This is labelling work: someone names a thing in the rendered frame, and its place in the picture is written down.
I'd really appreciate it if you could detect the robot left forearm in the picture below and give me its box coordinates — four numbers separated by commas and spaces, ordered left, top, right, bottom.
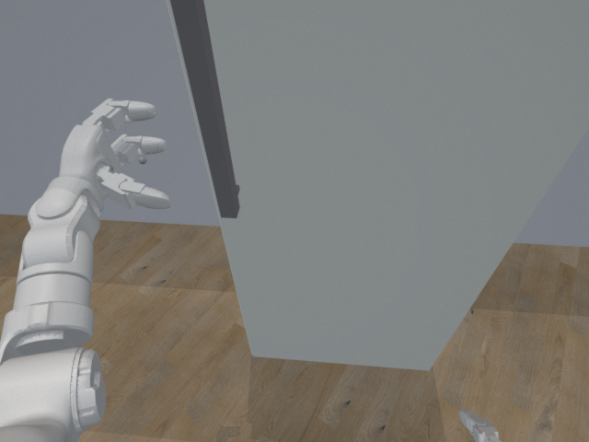
0, 176, 104, 366

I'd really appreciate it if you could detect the fridge door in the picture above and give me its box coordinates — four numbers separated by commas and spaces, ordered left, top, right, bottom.
167, 0, 589, 371

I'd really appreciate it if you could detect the robot left upper arm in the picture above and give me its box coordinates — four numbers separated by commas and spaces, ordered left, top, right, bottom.
0, 346, 106, 442

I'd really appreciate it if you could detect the left robot hand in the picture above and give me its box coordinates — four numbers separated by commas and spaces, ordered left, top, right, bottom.
59, 99, 171, 209

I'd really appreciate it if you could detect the handle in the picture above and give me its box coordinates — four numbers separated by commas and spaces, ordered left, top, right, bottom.
170, 0, 240, 218

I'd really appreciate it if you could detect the right robot hand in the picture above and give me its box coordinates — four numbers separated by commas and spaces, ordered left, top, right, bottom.
459, 409, 502, 442

